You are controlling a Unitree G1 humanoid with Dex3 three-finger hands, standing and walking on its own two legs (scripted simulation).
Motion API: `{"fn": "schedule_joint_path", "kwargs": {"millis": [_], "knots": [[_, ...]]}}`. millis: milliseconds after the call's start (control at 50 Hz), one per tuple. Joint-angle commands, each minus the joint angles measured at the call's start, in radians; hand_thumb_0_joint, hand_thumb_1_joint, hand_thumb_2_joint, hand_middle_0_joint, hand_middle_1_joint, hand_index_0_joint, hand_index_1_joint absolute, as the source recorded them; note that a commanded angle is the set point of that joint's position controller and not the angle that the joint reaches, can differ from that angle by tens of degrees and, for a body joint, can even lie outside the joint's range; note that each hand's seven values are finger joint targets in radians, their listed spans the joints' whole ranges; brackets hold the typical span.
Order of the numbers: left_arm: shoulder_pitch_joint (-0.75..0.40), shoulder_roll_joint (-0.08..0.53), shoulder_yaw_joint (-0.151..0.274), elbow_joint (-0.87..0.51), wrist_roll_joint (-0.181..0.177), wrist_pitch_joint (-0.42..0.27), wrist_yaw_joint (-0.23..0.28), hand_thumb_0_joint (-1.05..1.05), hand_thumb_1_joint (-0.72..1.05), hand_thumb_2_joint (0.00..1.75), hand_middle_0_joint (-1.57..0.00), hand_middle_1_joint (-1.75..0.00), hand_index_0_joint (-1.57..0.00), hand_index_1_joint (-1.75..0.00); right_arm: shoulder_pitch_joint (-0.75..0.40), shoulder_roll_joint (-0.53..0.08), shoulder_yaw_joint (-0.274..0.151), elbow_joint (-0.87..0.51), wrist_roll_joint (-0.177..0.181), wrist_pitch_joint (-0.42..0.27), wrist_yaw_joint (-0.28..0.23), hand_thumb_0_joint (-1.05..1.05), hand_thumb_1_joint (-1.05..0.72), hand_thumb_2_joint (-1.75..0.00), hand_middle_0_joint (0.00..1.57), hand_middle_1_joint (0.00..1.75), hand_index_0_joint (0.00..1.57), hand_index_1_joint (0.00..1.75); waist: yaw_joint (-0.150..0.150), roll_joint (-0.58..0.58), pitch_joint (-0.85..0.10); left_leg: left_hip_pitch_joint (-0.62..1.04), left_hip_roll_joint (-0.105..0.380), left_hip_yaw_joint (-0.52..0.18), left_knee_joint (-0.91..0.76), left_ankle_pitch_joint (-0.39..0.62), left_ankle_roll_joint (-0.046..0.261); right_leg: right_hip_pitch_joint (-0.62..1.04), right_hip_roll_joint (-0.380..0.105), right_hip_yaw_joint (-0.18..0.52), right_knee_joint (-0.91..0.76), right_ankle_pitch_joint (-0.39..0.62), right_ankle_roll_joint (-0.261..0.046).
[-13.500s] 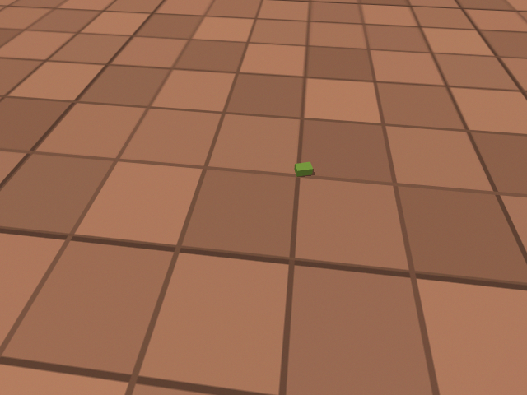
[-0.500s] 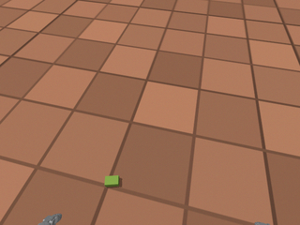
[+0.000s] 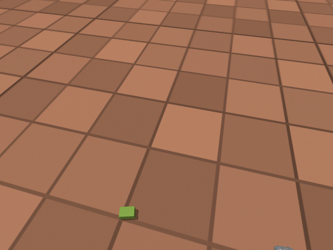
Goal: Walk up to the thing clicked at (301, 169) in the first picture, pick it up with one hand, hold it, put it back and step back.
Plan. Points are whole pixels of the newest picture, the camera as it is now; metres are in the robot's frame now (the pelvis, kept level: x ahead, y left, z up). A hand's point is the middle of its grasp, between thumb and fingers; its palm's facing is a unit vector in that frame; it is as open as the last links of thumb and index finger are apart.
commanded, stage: walk up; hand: left
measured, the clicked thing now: (127, 212) +0.45 +0.24 -0.76
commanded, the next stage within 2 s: stand in 0.54 s
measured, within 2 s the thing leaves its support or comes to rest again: neither
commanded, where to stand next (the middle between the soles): +0.06 +0.00 m, yaw +0 degrees
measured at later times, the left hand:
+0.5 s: hand out of the picture +0.09 +0.26 -0.15, palm faces +0.00 -0.94 -0.33, open 7.3 cm
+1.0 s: hand out of the picture +0.08 +0.26 -0.15, palm faces -0.02 -0.93 -0.35, open 7.3 cm
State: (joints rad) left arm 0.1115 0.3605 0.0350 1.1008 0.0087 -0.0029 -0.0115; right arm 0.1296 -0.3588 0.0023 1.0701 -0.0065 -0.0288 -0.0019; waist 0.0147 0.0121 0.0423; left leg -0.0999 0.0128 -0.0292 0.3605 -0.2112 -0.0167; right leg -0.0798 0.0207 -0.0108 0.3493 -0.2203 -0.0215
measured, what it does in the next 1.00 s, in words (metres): stands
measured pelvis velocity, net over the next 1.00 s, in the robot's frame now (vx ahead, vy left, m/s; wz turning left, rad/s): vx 0.00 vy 0.01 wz -0.01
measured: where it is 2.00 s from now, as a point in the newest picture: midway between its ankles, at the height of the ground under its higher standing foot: outside the picture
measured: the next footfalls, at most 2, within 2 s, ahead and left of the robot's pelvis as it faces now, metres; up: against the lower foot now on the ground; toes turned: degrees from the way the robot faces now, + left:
none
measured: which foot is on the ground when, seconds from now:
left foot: down 0.00-1.00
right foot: down 0.00-1.00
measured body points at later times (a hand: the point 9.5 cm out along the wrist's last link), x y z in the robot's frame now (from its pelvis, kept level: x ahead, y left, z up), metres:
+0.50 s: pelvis +0.01 +0.01 +0.00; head +0.01 +0.01 +0.45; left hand +0.09 +0.31 -0.13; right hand +0.08 -0.30 -0.13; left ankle -0.01 +0.13 -0.75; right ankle -0.02 -0.11 -0.75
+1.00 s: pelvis +0.00 +0.01 +0.00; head +0.01 +0.01 +0.45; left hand +0.08 +0.31 -0.13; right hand +0.07 -0.29 -0.13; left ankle -0.01 +0.13 -0.75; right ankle -0.02 -0.11 -0.75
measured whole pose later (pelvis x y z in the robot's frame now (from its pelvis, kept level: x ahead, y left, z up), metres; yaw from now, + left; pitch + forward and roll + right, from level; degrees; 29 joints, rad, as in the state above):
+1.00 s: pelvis +0.00 +0.01 +0.00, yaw -1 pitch -2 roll +0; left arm 0.10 0.35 0.01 1.14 0.01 -0.01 0.00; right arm 0.11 -0.35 0.01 1.13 0.00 -0.02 0.00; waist 0.00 0.01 0.05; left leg -0.09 0.00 -0.01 0.29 -0.17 -0.01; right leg -0.08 0.01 0.00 0.29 -0.18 -0.01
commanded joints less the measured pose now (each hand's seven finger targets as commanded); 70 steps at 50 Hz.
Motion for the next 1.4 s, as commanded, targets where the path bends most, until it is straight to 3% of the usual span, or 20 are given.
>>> {"fn": "schedule_joint_path", "kwargs": {"millis": [0, 500, 560, 680, 900, 1300, 1380], "knots": [[-0.062, 0.205, 0.035, -0.06, -0.003, -0.027, 0.009, 0.0, 0.9, 0.9, -0.2, -0.3, -0.2, -0.3, -0.046, -0.215, -0.047, -0.052, -0.003, -0.021, -0.014, 0.0, -0.9, -0.9, 0.2, 0.3, 0.2, 0.3, -0.012, -0.023, -0.056, 0.007, 0.101, -0.069, -0.047, 0.182, 0.051, -0.004, -0.13, 0.115, -0.07, 0.182, -0.02], [-0.063, 0.191, 0.029, -0.03, -0.002, -0.02, 0.014, 0.0, 0.9, 0.9, -0.2, -0.3, -0.2, -0.3, -0.04, -0.204, -0.05, -0.022, -0.004, -0.019, -0.018, 0.0, -0.9, -0.9, 0.2, 0.3, 0.2, 0.3, -0.015, -0.004, -0.061, 0.003, 0.108, -0.069, -0.077, 0.231, 0.049, 0.03, -0.128, 0.104, -0.066, 0.221, -0.01], [-0.056, 0.198, 0.022, -0.027, -0.004, -0.03, 0.02, 0.0, 0.9, 0.9, -0.2, -0.3, -0.2, -0.3, -0.058, -0.202, -0.043, -0.021, 0.001, -0.014, -0.017, 0.0, -0.9, -0.9, 0.2, 0.3, 0.2, 0.3, -0.013, 0.001, -0.06, 0.021, 0.12, -0.075, -0.072, 0.299, 0.04, 0.033, -0.147, 0.111, -0.067, 0.288, -0.004], [-0.061, 0.202, 0.018, -0.025, -0.004, -0.032, 0.022, 0.0, 0.9, 0.9, -0.2, -0.3, -0.2, -0.3, -0.064, -0.199, -0.037, -0.014, 0.002, -0.009, -0.013, 0.0, -0.9, -0.9, 0.2, 0.3, 0.2, 0.3, -0.016, -0.016, -0.087, 0.04, 0.122, -0.073, -0.079, 0.279, 0.041, 0.044, -0.15, 0.108, -0.073, 0.278, -0.001], [-0.051, 0.202, 0.009, -0.022, -0.002, -0.031, 0.021, 0.0, 0.9, 0.9, -0.2, -0.3, -0.2, -0.3, -0.068, -0.207, -0.037, 0.004, -0.002, -0.006, -0.008, 0.0, -0.9, -0.9, 0.2, 0.3, 0.2, 0.3, -0.014, -0.013, -0.059, 0.025, 0.116, -0.076, -0.107, 0.168, 0.038, -0.005, -0.145, 0.113, -0.098, 0.166, 0.001], [-0.029, 0.209, 0.003, -0.021, -0.003, -0.034, 0.024, 0.0, 0.9, 0.9, -0.2, -0.3, -0.2, -0.3, -0.06, -0.205, -0.035, 0.007, 0.002, -0.006, -0.009, 0.0, -0.9, -0.9, 0.2, 0.3, 0.2, 0.3, -0.016, -0.019, -0.077, 0.047, 0.12, -0.075, -0.086, 0.251, 0.04, 0.003, -0.152, 0.113, -0.084, 0.251, -0.003], [-0.024, 0.205, 0.0, -0.022, -0.003, -0.034, 0.026, 0.0, 0.9, 0.9, -0.2, -0.3, -0.2, -0.3, -0.052, -0.207, -0.035, 0.009, 0.0, -0.003, -0.009, 0.0, -0.9, -0.9, 0.2, 0.3, 0.2, 0.3, -0.019, -0.018, -0.045, 0.022, 0.115, -0.073, -0.097, 0.198, 0.038, -0.018, -0.148, 0.114, -0.1, 0.202, 0.0]]}}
